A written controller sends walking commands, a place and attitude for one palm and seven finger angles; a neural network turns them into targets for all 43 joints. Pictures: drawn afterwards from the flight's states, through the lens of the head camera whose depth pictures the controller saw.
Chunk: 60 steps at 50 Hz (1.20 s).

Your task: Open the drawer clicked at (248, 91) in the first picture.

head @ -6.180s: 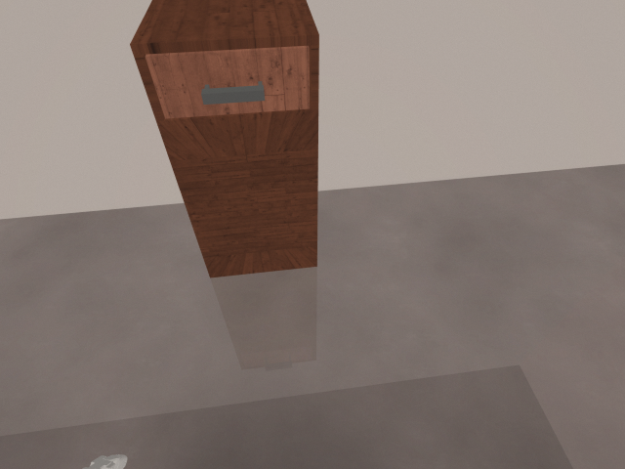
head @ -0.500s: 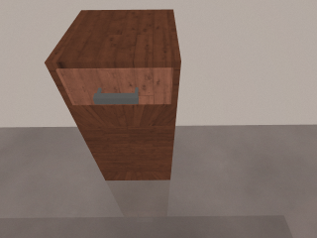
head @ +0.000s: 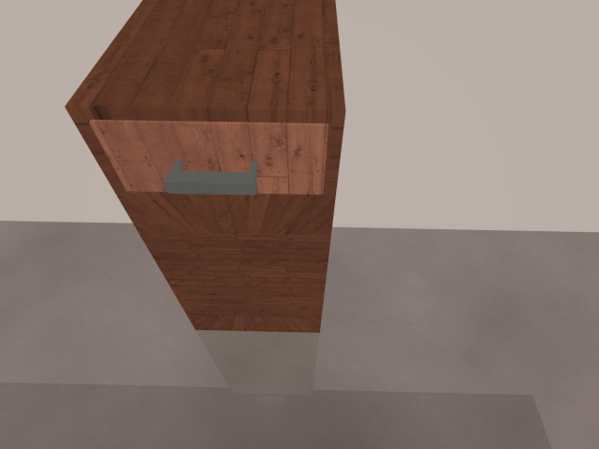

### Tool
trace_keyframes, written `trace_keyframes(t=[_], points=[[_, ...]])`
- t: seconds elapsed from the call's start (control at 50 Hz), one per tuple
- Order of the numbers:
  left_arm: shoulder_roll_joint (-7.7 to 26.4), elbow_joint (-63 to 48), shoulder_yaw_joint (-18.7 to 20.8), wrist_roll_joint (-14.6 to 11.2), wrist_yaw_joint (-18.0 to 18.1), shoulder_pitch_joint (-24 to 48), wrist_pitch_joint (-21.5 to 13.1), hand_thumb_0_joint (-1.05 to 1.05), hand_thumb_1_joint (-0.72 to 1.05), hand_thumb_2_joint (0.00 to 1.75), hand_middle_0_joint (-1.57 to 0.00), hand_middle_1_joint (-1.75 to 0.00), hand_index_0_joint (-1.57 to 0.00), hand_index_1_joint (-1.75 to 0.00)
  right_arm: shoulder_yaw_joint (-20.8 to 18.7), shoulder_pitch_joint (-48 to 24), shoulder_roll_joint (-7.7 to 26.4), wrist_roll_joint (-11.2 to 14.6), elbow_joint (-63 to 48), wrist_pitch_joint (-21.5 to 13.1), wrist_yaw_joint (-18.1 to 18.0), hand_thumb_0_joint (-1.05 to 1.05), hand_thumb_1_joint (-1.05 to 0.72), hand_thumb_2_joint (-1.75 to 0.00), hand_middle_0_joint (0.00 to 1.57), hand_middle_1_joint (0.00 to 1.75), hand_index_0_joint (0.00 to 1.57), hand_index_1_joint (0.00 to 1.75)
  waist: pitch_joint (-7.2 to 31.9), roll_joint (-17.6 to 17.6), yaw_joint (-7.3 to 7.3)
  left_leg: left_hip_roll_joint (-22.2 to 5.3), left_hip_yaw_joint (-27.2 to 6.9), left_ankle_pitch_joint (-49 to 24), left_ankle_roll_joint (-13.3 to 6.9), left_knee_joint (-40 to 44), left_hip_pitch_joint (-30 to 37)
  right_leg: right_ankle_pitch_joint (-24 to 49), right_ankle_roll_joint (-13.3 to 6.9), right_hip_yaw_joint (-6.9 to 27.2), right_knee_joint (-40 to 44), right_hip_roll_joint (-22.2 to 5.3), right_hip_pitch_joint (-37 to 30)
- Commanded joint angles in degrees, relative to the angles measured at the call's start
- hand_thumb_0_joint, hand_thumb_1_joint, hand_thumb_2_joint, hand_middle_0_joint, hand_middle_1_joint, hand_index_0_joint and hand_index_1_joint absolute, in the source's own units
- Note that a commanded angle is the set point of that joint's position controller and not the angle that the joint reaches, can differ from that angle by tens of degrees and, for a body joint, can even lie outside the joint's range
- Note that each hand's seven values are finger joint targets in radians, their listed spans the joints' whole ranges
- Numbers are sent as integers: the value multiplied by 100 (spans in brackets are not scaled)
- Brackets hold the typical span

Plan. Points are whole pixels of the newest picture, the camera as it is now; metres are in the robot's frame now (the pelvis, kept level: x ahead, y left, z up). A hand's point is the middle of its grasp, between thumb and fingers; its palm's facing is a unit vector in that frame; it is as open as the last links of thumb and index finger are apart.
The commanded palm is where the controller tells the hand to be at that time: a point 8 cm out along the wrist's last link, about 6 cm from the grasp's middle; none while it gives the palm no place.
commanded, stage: come to a stop and stand still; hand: left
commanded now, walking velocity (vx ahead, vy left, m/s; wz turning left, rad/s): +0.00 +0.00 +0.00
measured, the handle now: (214, 173) +0.53 +0.19 +0.03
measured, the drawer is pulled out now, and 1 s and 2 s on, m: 0.00 0.00 0.00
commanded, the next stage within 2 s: look again from close up in 0.84 s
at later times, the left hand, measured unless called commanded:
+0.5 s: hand out of the picture -0.02 +0.25 -0.16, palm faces +0.03 -0.97 -0.23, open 7.4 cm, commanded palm none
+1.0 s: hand out of the picture -0.15 +0.20 -0.18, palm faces +0.06 -0.99 -0.15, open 7.4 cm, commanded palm none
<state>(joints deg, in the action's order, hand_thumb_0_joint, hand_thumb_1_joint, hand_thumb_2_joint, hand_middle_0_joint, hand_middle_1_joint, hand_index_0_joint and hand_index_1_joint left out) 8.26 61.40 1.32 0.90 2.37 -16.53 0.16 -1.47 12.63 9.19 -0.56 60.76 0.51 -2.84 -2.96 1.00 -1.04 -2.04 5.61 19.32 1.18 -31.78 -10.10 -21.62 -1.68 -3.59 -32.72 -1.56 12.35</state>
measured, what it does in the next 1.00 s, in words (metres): shifts its weight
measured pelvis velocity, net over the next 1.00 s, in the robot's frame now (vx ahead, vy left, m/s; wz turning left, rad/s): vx -0.10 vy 0.05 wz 0.01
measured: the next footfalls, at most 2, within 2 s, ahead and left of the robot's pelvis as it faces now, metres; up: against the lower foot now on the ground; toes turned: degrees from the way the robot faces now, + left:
none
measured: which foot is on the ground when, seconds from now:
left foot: down 0.00-1.00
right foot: down 0.00-1.00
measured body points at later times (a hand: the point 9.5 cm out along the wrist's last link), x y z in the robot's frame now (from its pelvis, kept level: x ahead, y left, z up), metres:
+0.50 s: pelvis -0.08 +0.05 +0.00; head -0.09 +0.06 +0.45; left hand -0.02 +0.30 -0.14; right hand -0.01 -0.18 -0.14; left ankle -0.04 +0.14 -0.73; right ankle -0.05 -0.09 -0.73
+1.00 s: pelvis -0.10 +0.05 +0.00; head -0.11 +0.05 +0.45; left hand -0.15 +0.25 -0.16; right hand -0.13 -0.17 -0.16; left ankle -0.04 +0.14 -0.73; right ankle -0.05 -0.09 -0.73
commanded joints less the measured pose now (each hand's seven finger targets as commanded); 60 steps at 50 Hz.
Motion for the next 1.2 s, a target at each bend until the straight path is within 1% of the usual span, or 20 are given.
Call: trace_keyframes(t=[0.0,0.02,0.04,0.06,0.08,0.1,0.12,0.14,0.16,0.2,0.22,0.26,0.28,0.32,0.38,0.48,0.64,0.78,1.06,1.18], points=[[1355,-666,16,62,89,-411,-95,0,90,90,-20,-30,-20,-30,-113,330,905,-53,-770,-17,115,0,-90,-90,20,30,20,30,-44,-40,165,-257,-516,-2683,-155,317,-57,3444,-71,686,258,-518,-156],[970,-769,132,27,127,-432,-134,0,90,90,-20,-30,-20,-30,-160,515,870,-95,-876,-163,90,0,-90,-90,20,30,20,30,1023,-785,181,-478,-502,-3584,-216,12,168,3314,-94,564,-243,-609,-320],[999,-904,133,-5,119,-506,-157,0,90,90,-20,-30,-20,-30,-182,518,798,-93,-932,-160,45,0,-90,-90,20,30,20,30,1573,-691,109,-467,-526,-4074,-273,-369,320,4029,-157,573,-303,-609,-578],[993,-939,181,0,122,-578,-161,0,90,90,-20,-30,-20,-30,-206,497,776,-71,-1041,-149,23,0,-90,-90,20,30,20,30,1584,-269,66,-345,-449,-3613,-255,-576,-25,4735,-242,682,-274,-747,-820],[1087,-974,225,22,129,-626,-136,0,90,90,-20,-30,-20,-30,-222,373,700,-49,-1174,-117,27,0,-90,-90,20,30,20,30,1354,375,-13,-75,-316,-2263,-206,-771,-686,5542,-368,924,-220,-982,-1176],[1117,-1015,212,49,126,-697,-112,0,90,90,-20,-30,-20,-30,-159,165,549,-45,-1318,-68,76,0,-90,-90,20,30,20,30,983,1043,-74,152,-260,-311,-223,-876,-1352,6089,-528,1200,-102,-1222,-1419],[1117,-1065,204,91,128,-663,-72,0,90,90,-20,-30,-20,-30,-170,-6,476,-30,-1401,-20,85,0,-90,-90,20,30,20,30,626,1254,-89,150,-316,548,-255,-1008,-1555,5908,-628,1243,81,-1418,-1192],[1112,-1177,192,123,127,-520,-40,0,90,90,-20,-30,-20,-30,-178,-27,464,-22,-1457,11,85,0,-90,-90,20,30,20,30,454,1113,-19,147,-381,659,-262,-955,-1438,5411,-684,1215,195,-1437,-830],[1145,-1299,173,112,119,-250,-12,0,90,90,-20,-30,-20,-30,-189,70,464,-24,-1445,34,97,0,-90,-90,20,30,20,30,359,952,121,160,-367,393,-263,-674,-1126,4635,-638,1110,272,-1318,-380],[1169,-1542,149,57,90,220,38,0,90,90,-20,-30,-20,-30,-189,471,548,-57,-1317,-2,163,0,-90,-90,20,30,20,30,322,708,328,71,-353,-811,-304,12,-264,2606,-325,740,279,-892,420],[1097,-1605,149,31,70,230,60,0,90,90,-20,-30,-20,-30,-200,498,691,-89,-1293,-28,185,0,-90,-90,20,30,20,30,225,356,280,-164,-576,-1222,-375,56,-150,1553,-144,554,300,-605,759],[1046,-1601,111,29,22,222,123,0,90,90,-20,-30,-20,-30,-216,237,1026,-112,-1323,-58,199,0,-90,-90,20,30,20,30,-272,-765,146,-669,-1295,-954,-614,860,-888,277,114,139,82,-118,683],[1029,-1541,104,27,4,133,115,0,90,90,-20,-30,-20,-30,-227,130,1129,-116,-1353,-77,190,0,-90,-90,20,30,20,30,-309,-873,60,-778,-1506,-660,-692,1144,-1147,274,127,97,5,-53,429],[986,-1417,70,30,-23,-50,98,0,90,90,-20,-30,-20,-30,-197,58,1114,-106,-1375,-101,191,0,-90,-90,20,30,20,30,-208,-723,-30,-747,-1474,-67,-681,1324,-1277,363,111,134,132,-84,133],[942,-1276,43,30,-62,-113,73,0,90,90,-20,-30,-20,-30,-158,120,1012,-97,-1309,-87,204,0,-90,-90,20,30,20,30,-199,-446,12,-571,-1282,690,-534,1480,-1300,495,124,204,415,-165,64],[848,-1065,20,46,-74,-323,51,0,90,90,-20,-30,-20,-30,-150,262,975,-81,-1107,-69,218,0,-90,-90,20,30,20,30,-157,-391,31,-556,-1280,1134,-499,1715,-1304,431,162,207,620,-206,20],[688,-668,-16,54,-40,-659,-7,0,90,90,-20,-30,-20,-30,-118,596,782,-58,-629,-34,216,0,-90,-90,20,30,20,30,-252,-100,101,-421,-1102,1005,-425,1542,-1169,10,144,435,1045,-334,299],[550,-359,-21,41,-10,-871,-41,0,90,90,-20,-30,-20,-30,-88,861,568,-41,-286,-21,196,0,-90,-90,20,30,20,30,-301,-96,142,-325,-983,870,-371,1328,-1109,-386,114,624,1269,-407,562],[280,-135,7,64,24,-1074,-53,0,90,90,-20,-30,-20,-30,-99,984,382,-49,-67,-16,169,0,-90,-90,20,30,20,30,-458,-190,87,-353,-1083,1060,-361,1404,-1360,-385,120,583,1175,-312,636],[279,-178,34,57,27,-1007,-66,0,90,90,-20,-30,-20,-30,-102,1024,305,-58,-56,-10,174,0,-90,-90,20,30,20,30,-397,50,131,-265,-977,769,-335,1177,-1186,-550,86,715,1324,-377,801]])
